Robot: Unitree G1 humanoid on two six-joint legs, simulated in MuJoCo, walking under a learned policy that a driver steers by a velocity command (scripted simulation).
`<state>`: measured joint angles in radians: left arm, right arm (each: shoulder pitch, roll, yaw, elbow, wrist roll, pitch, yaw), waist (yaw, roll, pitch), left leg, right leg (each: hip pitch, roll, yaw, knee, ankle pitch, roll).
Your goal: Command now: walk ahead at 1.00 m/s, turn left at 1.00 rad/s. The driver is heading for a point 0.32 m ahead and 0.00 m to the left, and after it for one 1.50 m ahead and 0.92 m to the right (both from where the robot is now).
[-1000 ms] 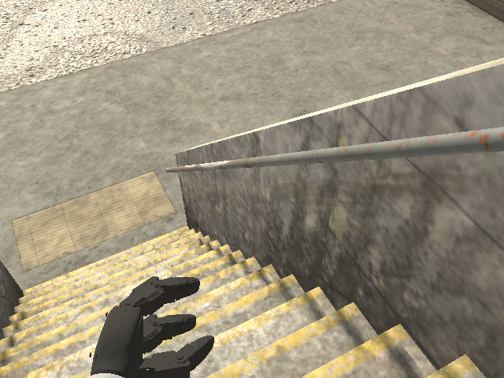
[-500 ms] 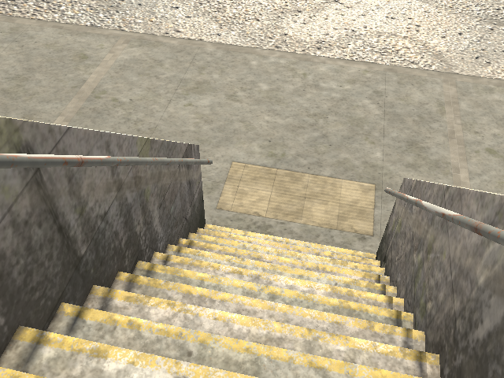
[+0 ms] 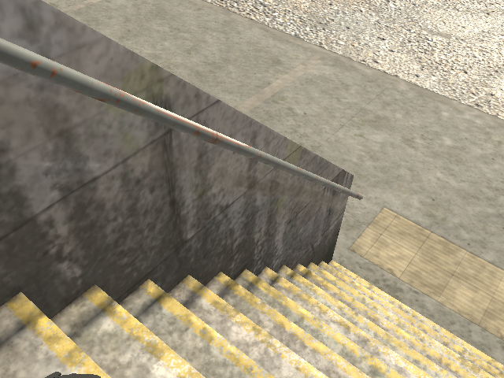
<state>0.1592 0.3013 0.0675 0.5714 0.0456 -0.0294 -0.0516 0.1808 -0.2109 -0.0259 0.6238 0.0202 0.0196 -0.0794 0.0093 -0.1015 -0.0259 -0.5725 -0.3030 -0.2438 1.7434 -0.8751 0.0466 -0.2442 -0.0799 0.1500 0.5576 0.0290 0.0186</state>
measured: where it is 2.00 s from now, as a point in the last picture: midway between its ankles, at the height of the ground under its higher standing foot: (229, 337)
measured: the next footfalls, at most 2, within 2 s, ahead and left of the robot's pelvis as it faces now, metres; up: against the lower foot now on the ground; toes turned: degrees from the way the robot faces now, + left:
left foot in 0.40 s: +0.34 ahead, +0.18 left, +0.00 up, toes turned +17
right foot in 0.88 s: +0.52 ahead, +0.11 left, -0.22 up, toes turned +9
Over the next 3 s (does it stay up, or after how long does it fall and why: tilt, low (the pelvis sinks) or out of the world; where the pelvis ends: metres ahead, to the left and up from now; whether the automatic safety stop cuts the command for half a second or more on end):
stays up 1.18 -0.47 -1.03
